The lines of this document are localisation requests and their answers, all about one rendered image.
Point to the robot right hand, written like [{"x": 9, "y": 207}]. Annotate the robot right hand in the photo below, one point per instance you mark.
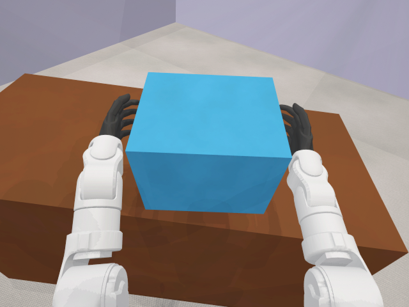
[{"x": 300, "y": 135}]

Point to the right robot forearm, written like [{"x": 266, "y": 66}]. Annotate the right robot forearm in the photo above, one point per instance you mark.
[{"x": 326, "y": 240}]

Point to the robot left upper arm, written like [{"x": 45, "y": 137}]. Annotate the robot left upper arm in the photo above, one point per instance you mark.
[{"x": 100, "y": 285}]

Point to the robot left hand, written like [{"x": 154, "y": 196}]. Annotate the robot left hand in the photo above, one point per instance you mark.
[{"x": 113, "y": 122}]

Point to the robot right upper arm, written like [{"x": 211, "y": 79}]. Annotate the robot right upper arm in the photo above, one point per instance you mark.
[{"x": 335, "y": 286}]

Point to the left robot forearm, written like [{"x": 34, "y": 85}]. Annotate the left robot forearm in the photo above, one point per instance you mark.
[{"x": 98, "y": 201}]

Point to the pedestal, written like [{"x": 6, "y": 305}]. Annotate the pedestal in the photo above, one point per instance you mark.
[{"x": 218, "y": 258}]

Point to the carton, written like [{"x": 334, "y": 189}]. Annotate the carton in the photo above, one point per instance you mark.
[{"x": 208, "y": 143}]

